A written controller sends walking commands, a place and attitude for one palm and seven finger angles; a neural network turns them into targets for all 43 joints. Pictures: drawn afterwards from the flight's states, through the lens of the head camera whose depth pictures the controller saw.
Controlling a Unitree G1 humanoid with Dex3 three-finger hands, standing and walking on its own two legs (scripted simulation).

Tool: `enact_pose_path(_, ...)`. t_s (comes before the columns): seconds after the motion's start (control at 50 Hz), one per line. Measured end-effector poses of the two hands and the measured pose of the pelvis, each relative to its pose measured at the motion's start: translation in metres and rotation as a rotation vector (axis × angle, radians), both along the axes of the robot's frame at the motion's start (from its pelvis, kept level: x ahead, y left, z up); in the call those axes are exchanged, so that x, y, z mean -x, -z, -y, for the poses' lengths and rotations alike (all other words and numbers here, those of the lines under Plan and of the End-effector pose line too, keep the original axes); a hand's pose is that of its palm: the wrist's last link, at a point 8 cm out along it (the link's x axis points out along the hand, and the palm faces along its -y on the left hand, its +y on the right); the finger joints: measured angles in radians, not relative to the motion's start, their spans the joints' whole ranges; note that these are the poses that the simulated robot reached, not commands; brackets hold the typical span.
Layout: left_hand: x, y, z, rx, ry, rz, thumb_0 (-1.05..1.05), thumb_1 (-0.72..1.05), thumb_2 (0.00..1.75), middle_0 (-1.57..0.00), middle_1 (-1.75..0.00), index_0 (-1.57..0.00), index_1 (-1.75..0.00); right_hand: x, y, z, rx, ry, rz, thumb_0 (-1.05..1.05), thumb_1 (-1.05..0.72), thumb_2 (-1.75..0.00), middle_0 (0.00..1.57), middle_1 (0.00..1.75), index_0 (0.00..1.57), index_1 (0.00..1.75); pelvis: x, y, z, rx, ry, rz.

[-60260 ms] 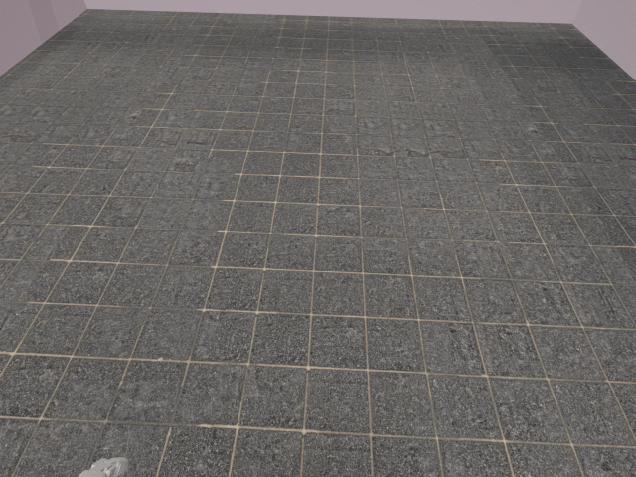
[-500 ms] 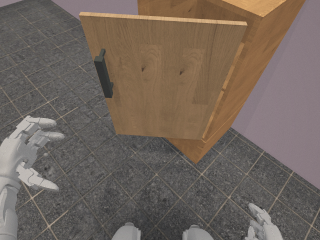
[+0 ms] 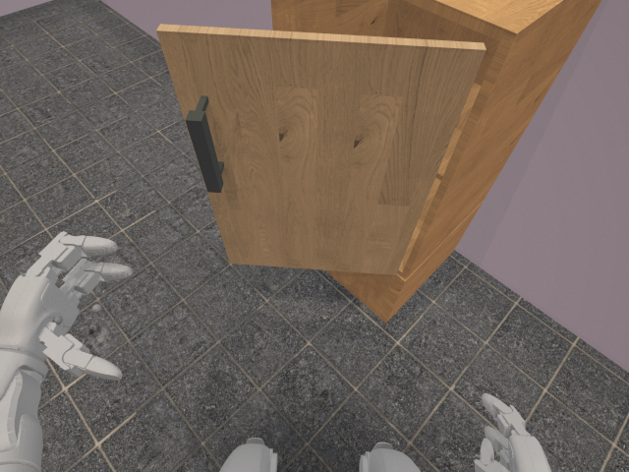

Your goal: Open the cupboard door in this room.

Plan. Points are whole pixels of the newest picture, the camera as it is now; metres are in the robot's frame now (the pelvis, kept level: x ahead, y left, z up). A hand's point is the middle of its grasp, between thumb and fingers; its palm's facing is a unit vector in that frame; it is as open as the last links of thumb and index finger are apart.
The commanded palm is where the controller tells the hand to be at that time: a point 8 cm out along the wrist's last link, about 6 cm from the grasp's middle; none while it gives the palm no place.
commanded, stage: move the hooked fingers beside the handle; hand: left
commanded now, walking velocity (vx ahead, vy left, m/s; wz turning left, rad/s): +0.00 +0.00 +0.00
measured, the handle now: (209, 146) +0.58 +0.20 +0.04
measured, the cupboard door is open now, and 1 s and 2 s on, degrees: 41 41 41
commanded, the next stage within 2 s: none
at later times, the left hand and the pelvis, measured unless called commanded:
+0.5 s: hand (120, 249) +0.37 +0.27 +0.05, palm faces -0.04 -1.00 -0.02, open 14.0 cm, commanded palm +0.35 +0.32 +0.05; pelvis +0.00 +0.01 -0.01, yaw -1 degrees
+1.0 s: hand (139, 208) +0.44 +0.27 +0.05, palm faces -0.04 -1.00 -0.01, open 14.0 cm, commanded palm +0.43 +0.31 +0.05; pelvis -0.01 +0.01 -0.02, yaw -2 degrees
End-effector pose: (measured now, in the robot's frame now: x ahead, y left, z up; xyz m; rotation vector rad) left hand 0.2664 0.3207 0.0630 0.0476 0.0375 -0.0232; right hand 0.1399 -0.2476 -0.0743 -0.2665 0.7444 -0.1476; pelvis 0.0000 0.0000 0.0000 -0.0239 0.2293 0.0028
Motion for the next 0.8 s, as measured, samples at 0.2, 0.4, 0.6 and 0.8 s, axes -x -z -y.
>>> enact_pose_path(0.2, -0.024, 0.004, 0.001, 0.017, 0.012, 0.013, -0.01, -0.50, 0.30, -0.30, -1.20, -0.30, -1.20, 0.001, 0.004, 0.000, 0.025, -0.005, -0.021, 0.01, -0.90, -0.90, 0.20, 0.30, 0.21, 0.30, 0.003, 0.004, -0.003, 0.004, -0.005, -0.012)
enact_pose_path(0.4, -0.067, 0.006, -0.001, 0.027, 0.016, 0.000, -0.01, -0.50, 0.30, -0.30, -1.20, -0.30, -1.20, 0.026, 0.011, 0.004, 0.032, 0.043, -0.106, 0.01, -0.90, -0.90, 0.20, 0.30, 0.21, 0.30, 0.004, 0.006, -0.005, 0.004, 0.009, -0.036)
enact_pose_path(0.6, -0.102, 0.010, -0.002, 0.031, 0.027, -0.004, -0.01, -0.50, 0.30, -0.30, -1.20, -0.30, -1.20, 0.061, 0.024, 0.010, 0.049, 0.090, -0.248, 0.01, -0.90, -0.90, 0.20, 0.30, 0.21, 0.30, 0.004, 0.010, -0.008, 0.008, 0.015, -0.072)
enact_pose_path(0.8, -0.133, 0.011, 0.006, 0.040, 0.026, 0.002, -0.01, -0.50, 0.30, -0.30, -1.20, -0.30, -1.20, 0.082, 0.028, 0.010, 0.042, 0.137, -0.328, 0.01, -0.90, -0.90, 0.20, 0.30, 0.21, 0.30, 0.003, 0.012, -0.011, 0.008, 0.027, -0.097)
